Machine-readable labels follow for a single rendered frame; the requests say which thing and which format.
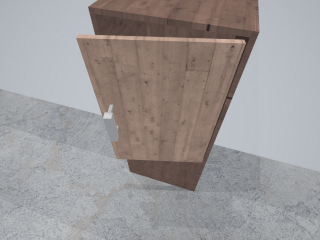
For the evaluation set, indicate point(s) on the handle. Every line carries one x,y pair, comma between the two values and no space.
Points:
110,124

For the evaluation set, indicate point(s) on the cupboard door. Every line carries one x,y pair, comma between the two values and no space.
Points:
167,92

